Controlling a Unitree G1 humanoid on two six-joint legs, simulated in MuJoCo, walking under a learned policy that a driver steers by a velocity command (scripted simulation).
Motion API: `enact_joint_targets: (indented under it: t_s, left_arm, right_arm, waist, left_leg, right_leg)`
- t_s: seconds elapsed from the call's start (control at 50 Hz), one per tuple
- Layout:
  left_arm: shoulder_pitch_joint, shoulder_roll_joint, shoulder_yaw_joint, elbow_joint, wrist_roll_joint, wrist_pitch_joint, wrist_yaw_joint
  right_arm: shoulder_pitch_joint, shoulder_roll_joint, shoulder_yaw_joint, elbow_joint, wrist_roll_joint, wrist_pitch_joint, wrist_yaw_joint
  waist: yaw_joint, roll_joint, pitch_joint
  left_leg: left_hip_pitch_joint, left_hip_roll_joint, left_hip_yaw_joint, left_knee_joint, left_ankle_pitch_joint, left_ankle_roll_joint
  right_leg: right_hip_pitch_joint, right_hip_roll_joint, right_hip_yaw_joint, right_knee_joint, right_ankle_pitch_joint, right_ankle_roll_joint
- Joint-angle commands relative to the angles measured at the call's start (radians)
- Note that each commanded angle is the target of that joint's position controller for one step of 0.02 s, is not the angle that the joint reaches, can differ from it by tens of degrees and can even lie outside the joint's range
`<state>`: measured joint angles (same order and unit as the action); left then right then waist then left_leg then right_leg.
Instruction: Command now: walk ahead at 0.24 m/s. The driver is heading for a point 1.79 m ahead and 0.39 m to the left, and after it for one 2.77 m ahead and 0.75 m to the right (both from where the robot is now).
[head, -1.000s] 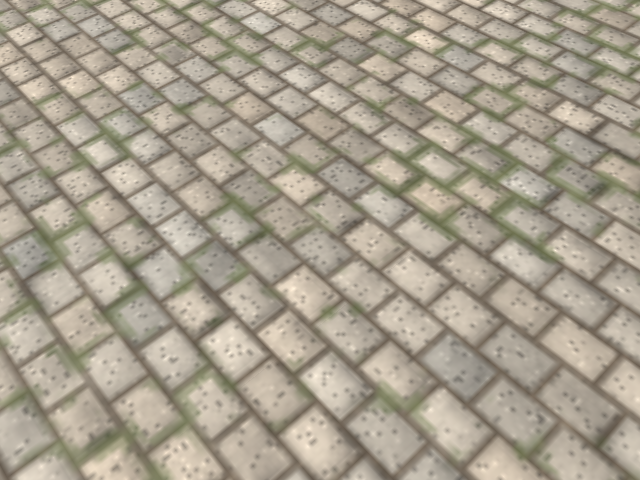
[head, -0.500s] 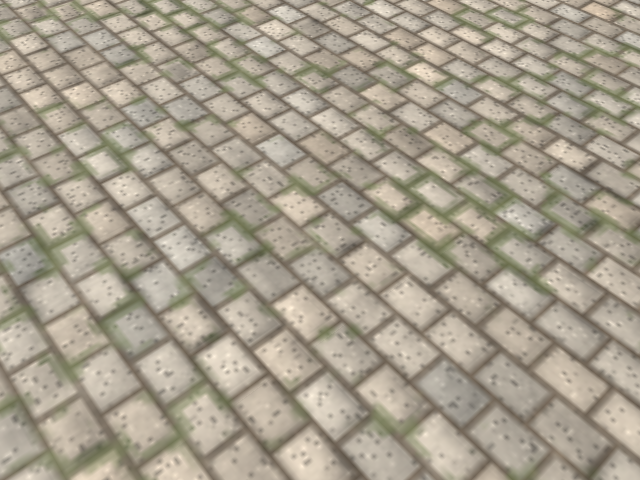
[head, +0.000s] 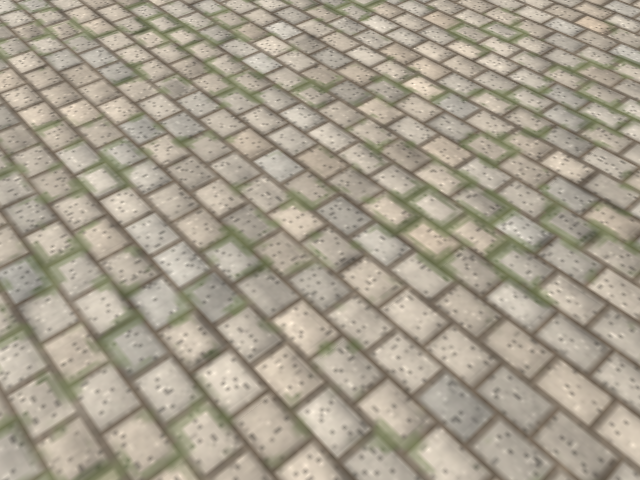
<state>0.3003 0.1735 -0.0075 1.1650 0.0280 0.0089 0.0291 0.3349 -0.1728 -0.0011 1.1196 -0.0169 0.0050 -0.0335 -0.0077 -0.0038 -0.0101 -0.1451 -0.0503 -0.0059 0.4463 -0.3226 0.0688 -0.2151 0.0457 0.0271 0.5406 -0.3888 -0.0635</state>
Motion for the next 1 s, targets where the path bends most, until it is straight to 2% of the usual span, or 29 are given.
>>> enact_joint_targets:
  t_s: [0.02,0.06,0.1,0.12,0.16,0.18,0.2,0.22,0.24,0.26,0.28,0.32,0.38,0.46,0.52,0.56,0.6,0.62,0.64,0.66,0.68,0.7,0.72,0.74,0.76,0.78,0.84,0.94,1.0]
  left_arm:
    - [-0.075,0.05,0.009,-0.088,0.017,-0.029,-0.015]
    - [-0.086,0.069,0.019,-0.113,0.01,-0.05,-0.028]
    - [-0.077,0.062,0.023,-0.129,-0.001,-0.066,-0.036]
    - [-0.05,0.053,0.025,-0.125,-0.006,-0.071,-0.037]
    - [0.112,0.039,0.034,-0.067,-0.014,-0.075,-0.032]
    - [0.207,0.074,0.047,-0.044,-0.008,-0.081,-0.024]
    - [0.334,0.178,0.072,-0.034,0.003,-0.087,-0.013]
    - [0.383,0.208,0.082,-0.006,-0.004,-0.075,-0.014]
    - [0.274,0.164,0.071,-0.043,-0.001,-0.074,-0.014]
    - [0.194,0.143,0.066,-0.074,-0.004,-0.084,-0.018]
    - [0.151,0.127,0.06,-0.092,-0.006,-0.095,-0.017]
    - [0.155,0.087,0.046,-0.088,-0.007,-0.113,-0.009]
    - [0.23,0.071,0.035,-0.062,-0.009,-0.122,-0.005]
    - [0.224,0.061,0.023,-0.07,-0.006,-0.124,0.002]
    - [0.242,0.089,0.023,-0.062,-0.009,-0.126,0.013]
    - [0.24,0.121,0.031,-0.062,-0.013,-0.129,0.023]
    - [0.211,0.154,0.043,-0.074,-0.012,-0.121,0.033]
    - [0.19,0.169,0.051,-0.086,-0.01,-0.115,0.031]
    - [0.15,0.181,0.057,-0.108,-0.011,-0.113,0.019]
    - [0.145,0.095,0.045,-0.151,0.007,-0.116,0.002]
    - [0.154,0.087,0.051,-0.217,-0.019,-0.117,-0.015]
    - [0.055,0.134,0.056,-0.244,-0.007,-0.129,-0.022]
    - [0.004,0.146,0.059,-0.266,-0.01,-0.141,-0.028]
    - [0.003,0.139,0.061,-0.262,-0.009,-0.141,-0.023]
    - [0.011,0.127,0.061,-0.265,0.007,-0.124,-0.021]
    - [0.029,0.109,0.057,-0.268,0.018,-0.102,-0.025]
    - [-0.025,0.1,0.058,-0.31,0.025,-0.061,-0.031]
    - [-0.26,0.119,0.058,-0.412,0.019,-0.048,-0.043]
    - [-0.361,0.12,0.05,-0.457,0.014,-0.049,-0.05]
  right_arm:
    - [0.134,-0.152,-0.045,0.007,-0.006,-0.004,-0.002]
    - [0.115,-0.161,-0.055,-0.007,-0.014,-0.022,0.004]
    - [0.083,-0.16,-0.06,-0.018,-0.007,-0.035,0.008]
    - [0.061,-0.156,-0.062,-0.026,-0.002,-0.038,0.009]
    - [0.019,-0.148,-0.064,-0.045,0.005,-0.041,0.012]
    - [0.004,-0.116,-0.054,-0.06,-0.002,-0.052,0.015]
    - [-0.018,-0.029,-0.03,-0.102,0.007,-0.064,0.028]
    - [-0.043,-0.093,-0.046,-0.125,-0.021,-0.065,0.035]
    - [-0.069,-0.108,-0.051,-0.128,-0.03,-0.066,0.044]
    - [-0.065,-0.079,-0.044,-0.121,-0.021,-0.071,0.054]
    - [-0.051,-0.066,-0.043,-0.112,-0.013,-0.075,0.061]
    - [-0.039,-0.077,-0.051,-0.102,-0.016,-0.065,0.069]
    - [-0.098,-0.064,-0.053,-0.128,-0.01,-0.046,0.068]
    - [-0.283,-0.033,-0.035,-0.211,-0.006,-0.043,0.071]
    - [-0.368,-0.028,-0.023,-0.257,-0.004,-0.04,0.072]
    - [-0.314,-0.061,-0.033,-0.254,-0.005,-0.041,0.067]
    - [-0.147,-0.104,-0.054,-0.21,-0.009,-0.046,0.06]
    - [-0.02,-0.133,-0.071,-0.169,-0.011,-0.05,0.057]
    - [0.093,-0.17,-0.092,-0.139,-0.022,-0.053,0.052]
    - [0.106,-0.246,-0.113,-0.144,-0.022,-0.047,0.044]
    - [0.069,-0.293,-0.124,-0.167,-0.012,-0.035,0.049]
    - [0.013,-0.258,-0.118,-0.168,0.007,-0.032,0.046]
    - [-0.039,-0.206,-0.105,-0.18,0.009,-0.036,0.043]
    - [-0.073,-0.168,-0.096,-0.184,0.003,-0.044,0.042]
    - [-0.087,-0.152,-0.089,-0.191,0.005,-0.055,0.036]
    - [-0.089,-0.147,-0.083,-0.192,0.008,-0.065,0.031]
    - [-0.028,-0.187,-0.089,-0.183,0.016,-0.086,0.029]
    - [0.105,-0.19,-0.09,-0.185,0.017,-0.072,0.028]
    - [0.159,-0.196,-0.091,-0.192,0.012,-0.066,0.022]
  waist:
    - [-0.044,0.138,0.208]
    - [-0.029,0.101,0.184]
    - [-0.005,0.108,0.173]
    - [0.015,0.106,0.166]
    - [0.082,0.066,0.141]
    - [0.118,-0.015,0.114]
    - [0.157,-0.264,0.051]
    - [0.142,-0.245,0.089]
    - [0.084,-0.096,0.166]
    - [0.051,-0.045,0.185]
    - [0.024,-0.032,0.175]
    - [0.006,-0.04,0.139]
    - [0.008,-0.059,0.119]
    - [0.025,-0.068,0.16]
    - [0.035,-0.082,0.162]
    - [0.0,-0.096,0.111]
    - [-0.078,-0.118,0.015]
    - [-0.13,-0.128,-0.051]
    - [-0.2,-0.099,-0.095]
    - [-0.157,0.08,-0.149]
    - [-0.102,0.189,-0.221]
    - [-0.093,0.056,-0.085]
    - [-0.065,-0.008,0.009]
    - [-0.012,-0.09,0.06]
    - [0.019,-0.104,0.063]
    - [0.041,-0.082,0.052]
    - [0.043,-0.023,0.049]
    - [-0.046,0.05,0.059]
    - [-0.083,0.067,0.054]
  left_leg:
    - [-0.061,0.35,-0.467,-0.337,-0.504,0.19]
    - [-0.022,0.35,-0.435,-0.334,-0.383,0.191]
    - [-0.061,0.302,-0.338,-0.3,-0.29,0.16]
    - [-0.11,0.269,-0.283,-0.274,-0.252,0.142]
    - [-0.283,0.193,-0.185,-0.151,-0.23,0.11]
    - [-0.39,0.142,-0.117,0.001,-0.192,0.083]
    - [-0.538,0.013,0.044,0.353,-0.175,0.029]
    - [-0.628,0.005,0.04,0.57,-0.239,0.034]
    - [-0.653,0.068,-0.018,0.669,-0.149,0.046]
    - [-0.631,0.093,-0.046,0.679,-0.051,0.044]
    - [-0.594,0.109,-0.055,0.663,0.021,0.035]
    - [-0.565,0.104,-0.036,0.656,0.093,0.016]
    - [-0.607,0.087,0.004,0.657,0.146,0.003]
    - [-0.577,0.065,0.085,0.442,0.241,-0.005]
    - [-0.456,0.032,0.17,0.241,0.26,0.018]
    - [-0.347,-0.016,0.206,0.199,0.232,0.059]
    - [-0.187,-0.058,0.203,0.188,0.173,0.114]
    - [-0.059,-0.064,0.173,0.149,0.165,0.148]
    - [0.109,-0.027,0.095,0.053,0.142,0.19]
    - [0.279,0.225,-0.242,0.056,0.124,0.26]
    - [0.442,0.394,-0.787,-0.129,0.007,0.437]
    - [0.346,0.375,-0.696,-0.206,-0.088,0.394]
    - [0.207,0.35,-0.587,-0.238,-0.022,0.348]
    - [0.088,0.306,-0.491,-0.247,0.138,0.3]
    - [0.004,0.257,-0.412,-0.243,0.263,0.274]
    - [-0.041,0.222,-0.348,-0.244,0.341,0.258]
    - [-0.078,0.159,-0.261,-0.238,0.481,0.231]
    - [0.031,0.126,-0.277,-0.219,0.54,0.141]
    - [0.125,0.131,-0.305,-0.19,0.579,0.134]
  right_leg:
    - [-0.282,-0.039,-0.05,0.2,-0.044,-0.012]
    - [-0.32,-0.066,-0.037,0.246,-0.071,-0.009]
    - [-0.232,-0.061,-0.061,0.146,-0.05,-0.009]
    - [-0.137,-0.044,-0.085,0.07,-0.006,-0.011]
    - [0.167,0.017,-0.131,-0.096,0.101,-0.01]
    - [0.318,-0.049,-0.023,-0.158,0.049,-0.018]
    - [0.425,-0.314,0.405,-0.361,-0.277,-0.088]
    - [0.361,-0.427,0.622,-0.429,-0.381,-0.161]
    - [0.271,-0.411,0.55,-0.417,-0.36,-0.159]
    - [0.21,-0.37,0.446,-0.424,-0.242,-0.137]
    - [0.189,-0.331,0.344,-0.438,-0.109,-0.112]
    - [0.212,-0.277,0.18,-0.432,0.154,-0.076]
    - [0.255,-0.25,0.028,-0.392,0.505,-0.049]
    - [0.196,-0.215,-0.097,-0.396,0.683,-0.03]
    - [0.203,-0.228,-0.156,-0.368,0.856,-0.023]
    - [0.257,-0.247,-0.19,-0.25,1.148,-0.01]
    - [0.283,-0.273,-0.207,-0.012,1.32,-0.007]
    - [0.257,-0.283,-0.201,0.164,1.258,-0.012]
    - [0.133,-0.251,-0.219,0.417,1.028,-0.012]
    - [-0.112,-0.132,-0.215,0.761,0.18,-0.006]
    - [-0.452,0.032,-0.04,1.021,-0.153,0.017]
    - [-0.566,-0.053,0.041,0.977,-0.029,-0.001]
    - [-0.548,-0.09,0.032,0.892,0.065,-0.001]
    - [-0.48,-0.122,0.028,0.809,0.102,0.012]
    - [-0.406,-0.139,0.031,0.749,0.101,0.032]
    - [-0.358,-0.15,0.03,0.701,0.096,0.051]
    - [-0.364,-0.153,-0.009,0.577,0.137,0.091]
    - [-0.492,-0.135,-0.034,0.356,0.332,0.116]
    - [-0.527,-0.107,-0.03,0.254,0.367,0.113]
